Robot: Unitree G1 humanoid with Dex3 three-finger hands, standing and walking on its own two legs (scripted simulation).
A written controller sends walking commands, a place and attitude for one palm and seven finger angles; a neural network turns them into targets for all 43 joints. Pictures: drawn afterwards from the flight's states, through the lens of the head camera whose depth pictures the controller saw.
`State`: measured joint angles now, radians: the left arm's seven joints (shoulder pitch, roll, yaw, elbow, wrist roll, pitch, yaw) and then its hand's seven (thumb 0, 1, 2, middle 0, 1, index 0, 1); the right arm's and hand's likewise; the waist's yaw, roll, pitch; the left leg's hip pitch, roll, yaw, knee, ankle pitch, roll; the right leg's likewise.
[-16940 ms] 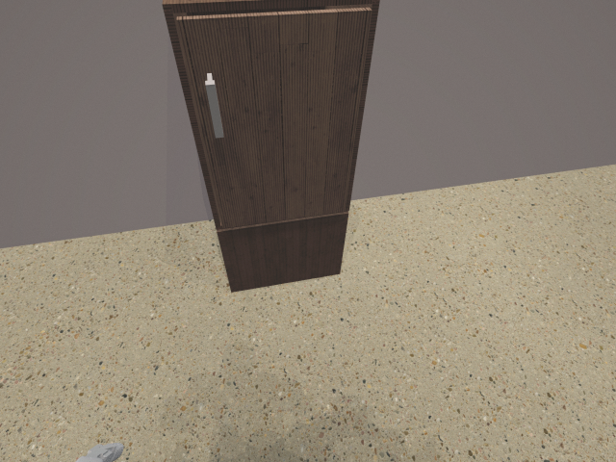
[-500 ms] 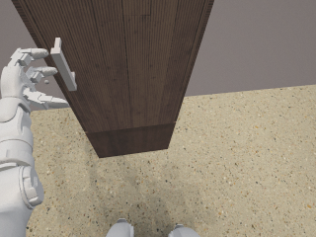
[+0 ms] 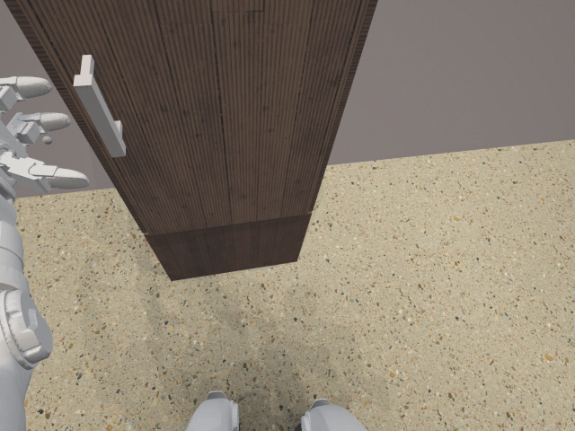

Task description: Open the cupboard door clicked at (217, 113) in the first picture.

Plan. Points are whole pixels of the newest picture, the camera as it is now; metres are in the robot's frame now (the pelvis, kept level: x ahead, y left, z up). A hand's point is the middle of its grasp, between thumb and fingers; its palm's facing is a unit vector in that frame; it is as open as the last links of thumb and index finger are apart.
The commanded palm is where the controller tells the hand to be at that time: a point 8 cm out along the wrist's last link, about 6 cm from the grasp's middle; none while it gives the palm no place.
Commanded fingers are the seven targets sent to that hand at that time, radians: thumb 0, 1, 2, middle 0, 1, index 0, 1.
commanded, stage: move the hooked fingers beside the handle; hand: left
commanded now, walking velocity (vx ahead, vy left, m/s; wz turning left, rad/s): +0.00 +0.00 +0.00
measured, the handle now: (103, 109) +0.53 +0.23 +0.10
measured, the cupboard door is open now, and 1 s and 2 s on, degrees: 0 0 0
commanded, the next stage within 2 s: slide the fingers in behind the handle in 0.68 s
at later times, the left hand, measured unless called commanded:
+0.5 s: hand (44, 139) +0.47 +0.29 +0.10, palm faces +0.14 -0.99 +0.00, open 14.0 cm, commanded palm +0.44 +0.33 +0.10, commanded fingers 0.00 -0.50 0.30 -0.30 -1.20 -0.30 -1.20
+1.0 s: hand (55, 143) +0.46 +0.27 +0.10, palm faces +0.11 -0.99 +0.02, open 14.0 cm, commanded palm +0.44 +0.32 +0.10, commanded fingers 0.00 -0.50 0.30 -0.30 -1.20 -0.30 -1.20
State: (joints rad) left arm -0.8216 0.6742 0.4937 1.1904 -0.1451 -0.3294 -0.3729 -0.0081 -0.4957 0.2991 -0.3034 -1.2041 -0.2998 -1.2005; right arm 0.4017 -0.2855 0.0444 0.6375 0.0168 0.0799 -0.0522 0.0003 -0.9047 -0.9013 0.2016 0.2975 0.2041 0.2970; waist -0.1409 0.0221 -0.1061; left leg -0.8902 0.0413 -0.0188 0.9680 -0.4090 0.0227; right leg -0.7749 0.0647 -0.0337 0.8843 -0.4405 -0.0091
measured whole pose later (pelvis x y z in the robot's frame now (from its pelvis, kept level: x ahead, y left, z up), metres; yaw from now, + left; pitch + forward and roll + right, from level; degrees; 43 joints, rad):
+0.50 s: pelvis +0.01 +0.00 +0.00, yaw +0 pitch +18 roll -4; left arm -0.76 0.62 0.49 1.12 -0.16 -0.33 -0.36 -0.01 -0.50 0.30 -0.30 -1.20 -0.30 -1.20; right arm 0.38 -0.27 0.04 0.62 0.02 0.09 -0.04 0.00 -0.90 -0.90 0.20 0.30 0.20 0.30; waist -0.12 0.03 -0.12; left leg -0.85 0.04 -0.01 0.95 -0.42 0.03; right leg -0.73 0.06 -0.03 0.87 -0.45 -0.01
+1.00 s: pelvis +0.00 +0.00 +0.00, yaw +0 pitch +18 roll -4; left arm -0.79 0.60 0.46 1.13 -0.17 -0.34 -0.36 -0.01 -0.50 0.30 -0.30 -1.20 -0.30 -1.20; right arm 0.37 -0.28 0.04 0.63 0.02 0.08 -0.04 0.00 -0.90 -0.90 0.20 0.30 0.20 0.30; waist -0.12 0.02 -0.11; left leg -0.86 0.03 -0.02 0.96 -0.41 0.02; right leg -0.74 0.06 -0.04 0.88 -0.44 -0.01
